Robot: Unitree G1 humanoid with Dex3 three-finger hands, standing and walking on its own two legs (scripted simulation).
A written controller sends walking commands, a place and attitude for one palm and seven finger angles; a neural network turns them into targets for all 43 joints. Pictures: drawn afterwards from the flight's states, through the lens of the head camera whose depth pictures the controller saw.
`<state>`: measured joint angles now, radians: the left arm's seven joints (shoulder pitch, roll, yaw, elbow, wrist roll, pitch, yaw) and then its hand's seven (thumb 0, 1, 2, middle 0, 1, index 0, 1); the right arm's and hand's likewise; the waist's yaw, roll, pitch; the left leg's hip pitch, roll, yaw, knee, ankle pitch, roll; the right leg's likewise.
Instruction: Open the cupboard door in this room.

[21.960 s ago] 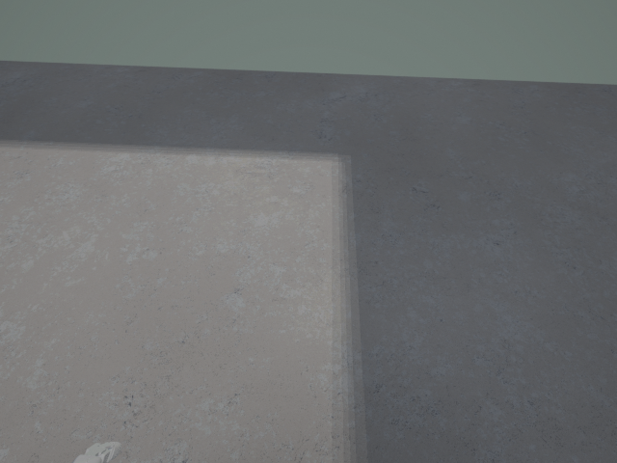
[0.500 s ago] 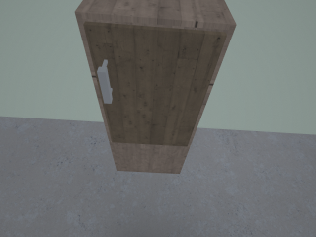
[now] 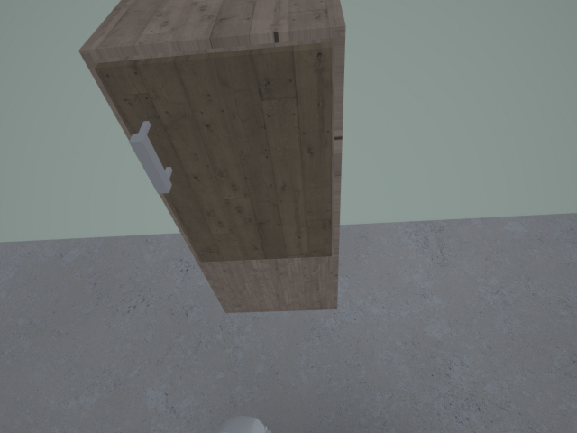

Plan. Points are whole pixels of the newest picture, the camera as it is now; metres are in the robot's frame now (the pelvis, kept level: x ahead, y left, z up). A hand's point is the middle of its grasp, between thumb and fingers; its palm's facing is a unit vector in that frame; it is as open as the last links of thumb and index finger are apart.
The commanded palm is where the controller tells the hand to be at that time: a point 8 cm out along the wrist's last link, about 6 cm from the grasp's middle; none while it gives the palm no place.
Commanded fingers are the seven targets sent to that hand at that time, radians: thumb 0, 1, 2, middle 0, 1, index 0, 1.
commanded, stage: come to a stop and stand still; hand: left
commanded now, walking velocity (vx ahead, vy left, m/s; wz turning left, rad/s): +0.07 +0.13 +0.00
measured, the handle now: (155, 157) +0.57 +0.30 +0.05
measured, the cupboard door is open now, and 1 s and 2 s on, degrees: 0 0 0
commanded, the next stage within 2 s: look again from close up in 1.08 s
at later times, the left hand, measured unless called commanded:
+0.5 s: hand out of the picture +0.00 +0.24 -0.18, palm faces +0.05 -0.98 -0.17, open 7.4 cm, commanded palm none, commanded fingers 0.00 0.90 0.90 -0.20 -0.30 -0.20 -0.30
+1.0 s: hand out of the picture +0.06 +0.21 -0.18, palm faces +0.05 -0.97 -0.22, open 7.2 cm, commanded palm none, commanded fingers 0.00 0.90 0.90 -0.20 -0.30 -0.20 -0.30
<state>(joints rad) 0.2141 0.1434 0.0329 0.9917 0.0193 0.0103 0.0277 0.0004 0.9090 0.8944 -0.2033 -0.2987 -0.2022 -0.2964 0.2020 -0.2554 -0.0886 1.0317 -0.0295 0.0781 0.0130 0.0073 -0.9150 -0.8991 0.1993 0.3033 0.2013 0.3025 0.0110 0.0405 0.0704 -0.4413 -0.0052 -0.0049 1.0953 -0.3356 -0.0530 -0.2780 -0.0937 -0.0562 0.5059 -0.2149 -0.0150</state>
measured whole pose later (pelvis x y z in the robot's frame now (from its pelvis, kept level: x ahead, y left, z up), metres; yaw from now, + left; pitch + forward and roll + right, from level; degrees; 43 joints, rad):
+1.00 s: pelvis +0.02 +0.03 +0.00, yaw +1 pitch +0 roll +0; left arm 0.19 0.16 0.02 1.12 0.00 -0.02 0.04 0.00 0.94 0.89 -0.20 -0.30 -0.20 -0.30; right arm 0.24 -0.14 -0.02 1.15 -0.02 -0.01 -0.05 0.01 -0.92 -0.90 0.20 0.30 0.20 0.30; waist 0.00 0.01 0.04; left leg -0.05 0.06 0.02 0.39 -0.34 -0.05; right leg -0.18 0.01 -0.10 0.45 -0.28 -0.04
